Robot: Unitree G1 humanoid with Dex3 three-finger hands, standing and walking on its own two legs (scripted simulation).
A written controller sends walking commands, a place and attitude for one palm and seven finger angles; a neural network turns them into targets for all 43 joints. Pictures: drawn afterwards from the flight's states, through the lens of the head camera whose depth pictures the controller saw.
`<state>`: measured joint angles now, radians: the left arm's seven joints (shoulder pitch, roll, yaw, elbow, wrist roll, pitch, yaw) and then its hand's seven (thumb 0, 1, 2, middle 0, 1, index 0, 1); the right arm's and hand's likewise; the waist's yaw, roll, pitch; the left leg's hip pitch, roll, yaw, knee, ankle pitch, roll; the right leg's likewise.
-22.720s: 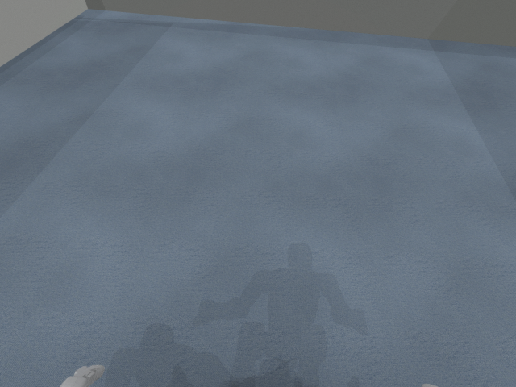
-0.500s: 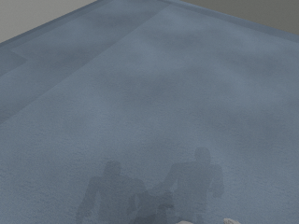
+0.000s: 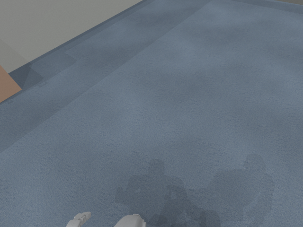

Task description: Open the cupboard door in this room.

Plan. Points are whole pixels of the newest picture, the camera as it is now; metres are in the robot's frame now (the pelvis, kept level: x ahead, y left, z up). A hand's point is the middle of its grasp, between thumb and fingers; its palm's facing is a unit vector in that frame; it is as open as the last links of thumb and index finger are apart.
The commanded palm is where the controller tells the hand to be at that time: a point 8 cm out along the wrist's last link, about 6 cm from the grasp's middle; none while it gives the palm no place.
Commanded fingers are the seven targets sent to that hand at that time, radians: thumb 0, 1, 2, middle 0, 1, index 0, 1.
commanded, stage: turn or walk to find it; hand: left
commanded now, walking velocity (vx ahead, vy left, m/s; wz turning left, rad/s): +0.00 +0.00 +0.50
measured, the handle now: out of the picture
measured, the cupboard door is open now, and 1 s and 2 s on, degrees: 0 0 0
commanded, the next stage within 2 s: none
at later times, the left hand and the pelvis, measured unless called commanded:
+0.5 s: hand out of the picture -0.06 +0.26 -0.18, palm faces +0.32 -0.91 -0.26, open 7.4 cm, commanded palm none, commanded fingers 0.00 0.90 0.90 -0.20 -0.30 -0.20 -0.30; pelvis -0.02 +0.04 -0.01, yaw +15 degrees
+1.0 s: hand out of the picture -0.03 +0.19 -0.14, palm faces +0.49 -0.83 -0.28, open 7.4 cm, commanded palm none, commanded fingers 0.00 0.90 0.90 -0.20 -0.30 -0.20 -0.30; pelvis +0.00 -0.01 +0.01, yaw +29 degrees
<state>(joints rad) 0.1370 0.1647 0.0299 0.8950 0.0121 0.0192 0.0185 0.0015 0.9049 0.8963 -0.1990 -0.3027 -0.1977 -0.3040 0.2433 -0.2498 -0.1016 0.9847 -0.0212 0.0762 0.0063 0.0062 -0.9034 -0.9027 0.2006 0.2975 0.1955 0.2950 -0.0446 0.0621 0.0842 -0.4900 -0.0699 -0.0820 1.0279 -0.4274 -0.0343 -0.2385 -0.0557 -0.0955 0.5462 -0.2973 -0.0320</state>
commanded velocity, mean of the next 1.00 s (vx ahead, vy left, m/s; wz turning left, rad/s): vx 0.08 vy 0.00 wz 0.50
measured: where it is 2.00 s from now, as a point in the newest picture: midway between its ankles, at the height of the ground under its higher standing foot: (123, 219)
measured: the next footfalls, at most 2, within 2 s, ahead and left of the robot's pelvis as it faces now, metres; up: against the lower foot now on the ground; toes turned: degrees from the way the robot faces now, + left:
left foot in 0.40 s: -0.02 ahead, +0.15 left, +0.00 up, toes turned +17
right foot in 0.86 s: +0.07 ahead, -0.08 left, +0.00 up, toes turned +21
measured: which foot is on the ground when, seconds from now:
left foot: up 0.00-0.38, down 0.40-0.86, up 0.88-1.00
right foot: down 0.00-0.40, up 0.42-0.84, down 0.86-1.00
